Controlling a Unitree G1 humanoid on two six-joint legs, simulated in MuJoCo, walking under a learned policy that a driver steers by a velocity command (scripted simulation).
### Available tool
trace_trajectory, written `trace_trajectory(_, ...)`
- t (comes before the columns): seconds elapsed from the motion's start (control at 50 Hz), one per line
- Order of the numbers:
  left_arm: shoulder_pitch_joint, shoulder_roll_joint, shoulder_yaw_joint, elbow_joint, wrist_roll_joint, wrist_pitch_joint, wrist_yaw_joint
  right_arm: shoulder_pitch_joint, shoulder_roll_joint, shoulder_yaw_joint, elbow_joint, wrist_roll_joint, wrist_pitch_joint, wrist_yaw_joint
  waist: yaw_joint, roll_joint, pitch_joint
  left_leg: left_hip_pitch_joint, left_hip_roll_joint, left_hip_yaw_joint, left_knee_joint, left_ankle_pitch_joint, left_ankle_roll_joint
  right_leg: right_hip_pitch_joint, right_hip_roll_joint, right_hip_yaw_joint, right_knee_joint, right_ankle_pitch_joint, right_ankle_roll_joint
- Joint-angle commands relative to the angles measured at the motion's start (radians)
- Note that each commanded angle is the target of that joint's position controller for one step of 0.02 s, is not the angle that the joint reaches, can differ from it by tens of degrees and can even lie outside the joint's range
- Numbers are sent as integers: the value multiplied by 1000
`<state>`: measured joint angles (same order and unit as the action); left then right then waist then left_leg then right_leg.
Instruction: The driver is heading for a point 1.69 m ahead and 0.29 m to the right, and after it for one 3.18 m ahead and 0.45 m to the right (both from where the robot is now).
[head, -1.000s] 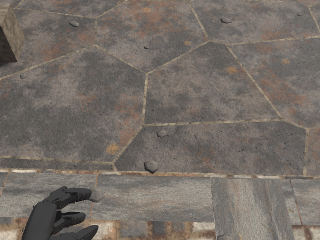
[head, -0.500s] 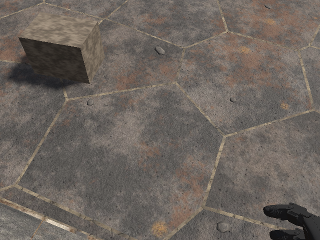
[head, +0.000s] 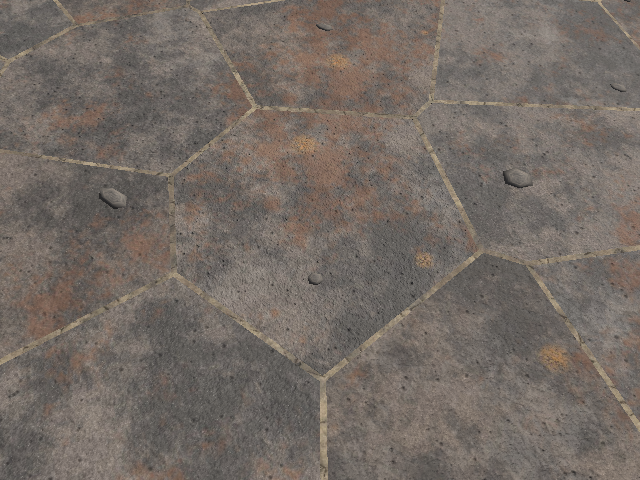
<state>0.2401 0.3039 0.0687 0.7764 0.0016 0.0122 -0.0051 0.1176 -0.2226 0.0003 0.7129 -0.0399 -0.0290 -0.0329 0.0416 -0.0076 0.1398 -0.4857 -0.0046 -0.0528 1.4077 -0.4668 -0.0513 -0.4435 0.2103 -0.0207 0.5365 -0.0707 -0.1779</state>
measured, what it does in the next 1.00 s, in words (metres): walks ahead, turning right: left foot, then right foot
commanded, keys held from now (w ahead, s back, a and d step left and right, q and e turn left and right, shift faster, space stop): e+shift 0.32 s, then shift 0.68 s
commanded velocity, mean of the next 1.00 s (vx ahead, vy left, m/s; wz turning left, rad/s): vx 0.04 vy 0.00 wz -0.51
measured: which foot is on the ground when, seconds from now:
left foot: up 0.00-0.40, down 0.42-1.00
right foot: down 0.00-0.42, up 0.44-0.82, down 0.84-1.00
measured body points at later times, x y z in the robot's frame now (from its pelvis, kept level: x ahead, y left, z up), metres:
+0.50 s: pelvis +0.11 +0.09 +0.03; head +0.15 +0.10 +0.48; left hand +0.35 +0.33 -0.08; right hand +0.14 -0.23 -0.05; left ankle +0.19 +0.17 -0.71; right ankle +0.09 -0.01 -0.67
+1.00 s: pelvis +0.12 +0.10 +0.03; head +0.12 +0.09 +0.48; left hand +0.35 +0.26 -0.09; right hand +0.05 -0.16 -0.11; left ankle +0.19 +0.18 -0.71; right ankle +0.04 +0.02 -0.71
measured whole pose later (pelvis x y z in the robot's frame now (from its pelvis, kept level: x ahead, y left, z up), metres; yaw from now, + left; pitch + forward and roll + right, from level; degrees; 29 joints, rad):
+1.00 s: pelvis +0.12 +0.10 +0.03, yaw -30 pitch -2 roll +0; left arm 0.18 0.24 -0.02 0.89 0.01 0.02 0.03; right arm 0.27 -0.26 -0.01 0.86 -0.01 0.02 -0.01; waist -0.04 0.02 0.03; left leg -0.19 -0.05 -0.03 0.40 -0.18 0.03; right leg -0.09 0.06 0.10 0.39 -0.26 -0.03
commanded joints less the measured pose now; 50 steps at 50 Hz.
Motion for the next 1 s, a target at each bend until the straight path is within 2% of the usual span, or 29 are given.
trace_trajectory(0.02,62,129,35,-65,1,-7,7,125,-152,-37,-58,-13,50,-13,-60,94,-210,-43,44,-31,-162,22,-21,173,-328,464,-222,464,-136)
trace_trajectory(0.06,58,161,48,-75,10,-9,6,105,-128,-30,-73,-5,59,-13,-55,70,-255,-29,39,-32,-246,75,-23,175,-287,442,-191,490,-85)
trace_trajectory(0.1,53,174,57,-85,7,3,11,61,-131,-31,-94,2,67,-10,-41,26,-273,-52,32,-47,-318,133,-24,192,-258,465,-192,349,-25)
trace_trajectory(0.14,51,181,65,-96,0,20,14,8,-141,-34,-111,7,76,-8,-20,-22,-260,-83,19,-66,-380,173,-25,214,-233,512,-216,118,21)
trace_trajectory(0.2,65,183,73,-105,2,37,13,-55,-152,-37,-122,12,73,-6,15,-73,-211,-122,-3,-91,-481,185,-19,263,-216,589,-241,-118,39)
trace_trajectory(0.24,76,185,78,-106,7,40,11,-79,-157,-37,-123,17,61,-7,31,-97,-194,-115,-22,-103,-551,174,-6,299,-216,628,-230,-132,33)
trace_trajectory(0.3,68,193,82,-114,16,40,4,-87,-169,-38,-120,29,39,-9,34,-124,-191,-42,-60,-109,-654,140,20,316,-219,673,-187,-32,19)
trace_trajectory(0.34,38,192,80,-122,18,39,-1,-48,-180,-41,-108,37,29,-11,15,-143,-197,58,-78,-103,-749,125,37,293,-219,687,-163,53,28)
trace_trajectory(0.38,3,178,70,-130,13,37,-1,22,-194,-47,-85,37,22,-18,-22,-157,-201,221,-76,-85,-921,181,47,227,-193,685,-141,44,71)
trace_trajectory(0.4,0,166,62,-127,4,34,3,45,-201,-51,-78,30,17,-25,-43,-122,-197,318,-45,-90,-1059,264,55,173,-157,656,-98,-62,108)
trace_trajectory(0.42,70,114,46,-120,-1,29,7,5,-247,-59,-92,22,18,-32,3,38,-225,409,115,-239,-1150,228,97,100,-80,544,32,-383,155)
trace_trajectory(0.44,87,104,41,-140,-3,28,13,-32,-324,-66,-132,12,29,-28,6,193,-220,425,351,-505,-1196,271,200,-34,49,304,235,-516,195)
trace_trajectory(0.46,50,203,61,-135,31,27,14,22,-307,-72,-100,5,39,-16,-22,150,-209,346,366,-537,-1157,418,292,-48,9,249,413,-502,205)
trace_trajectory(0.48,45,205,63,-125,34,28,10,20,-252,-60,-96,19,42,-8,-8,100,-189,313,327,-445,-1128,485,290,-35,-26,249,492,-450,207)
trace_trajectory(0.5,50,188,57,-107,30,34,3,-5,-221,-54,-95,25,44,0,-1,83,-163,280,253,-334,-1110,509,260,-18,-35,244,542,-396,209)
trace_trajectory(0.52,60,172,51,-97,24,41,-5,-18,-216,-52,-98,22,45,1,6,111,-168,283,199,-267,-1096,538,236,-12,-29,227,593,-363,214)
trace_trajectory(0.54,68,163,45,-89,18,47,-10,-6,-212,-50,-96,21,45,1,-1,144,-166,293,181,-235,-1087,616,234,-22,-24,210,631,-362,221)
trace_trajectory(0.58,34,151,34,-87,11,53,-9,44,-207,-50,-81,23,41,5,-24,145,-169,338,173,-207,-1073,687,233,-42,-32,190,627,-365,232)
trace_trajectory(0.64,-17,123,17,-81,6,60,-3,108,-208,-51,-50,25,34,5,-57,165,-173,423,173,-211,-1066,656,230,-48,-53,193,487,-373,239)
trace_trajectory(0.72,-44,87,-8,-50,-2,65,3,122,-209,-52,-20,20,34,11,-68,203,-177,400,168,-206,-1080,551,229,105,-99,129,218,-411,222)
trace_trajectory(0.78,-39,74,-22,-19,-9,59,16,148,-213,-57,12,15,48,18,-68,218,-168,365,170,-216,-1064,592,233,220,-120,66,7,-351,191)
trace_trajectory(0.82,8,57,-33,18,-2,42,27,150,-201,-53,33,24,52,17,-30,169,-170,303,156,-198,-1018,620,185,370,-144,71,-256,-122,159)
trace_trajectory(0.84,-1,87,-31,23,10,29,34,173,-183,-48,39,25,45,16,-43,121,-194,236,150,-195,-1008,560,143,468,-209,156,-282,-50,136)
trace_trajectory(0.86,-8,139,-29,17,30,16,43,189,-145,-38,25,29,34,22,-63,-15,-234,166,100,-130,-928,408,105,542,-365,314,-280,32,101)
trace_trajectory(0.88,-96,120,-40,27,18,11,38,169,-113,-27,31,42,37,18,-97,-127,-164,246,22,-42,-1012,222,92,335,-427,328,-234,185,43)
trace_trajectory(0.9,-135,70,-54,22,14,2,32,161,-136,-30,56,29,42,12,-95,-95,-156,316,34,-47,-1030,249,88,308,-387,291,-225,128,54)
trace_trajectory(0.94,-104,73,-58,52,16,-3,34,134,-165,-39,82,29,42,15,-66,-93,-125,332,37,-68,-1046,354,90,288,-302,245,-231,-5,103)
trace_trajectory(0.96,-77,80,-59,72,11,-5,39,138,-173,-44,94,27,43,19,-62,-90,-113,337,45,-72,-1043,392,93,281,-291,237,-231,-5,110)
trace_trajectory(1.0,-50,76,-60,108,5,-5,42,160,-148,-35,127,29,40,20,-63,-66,-109,332,55,-77,-1055,403,92,294,-281,226,-227,-11,113)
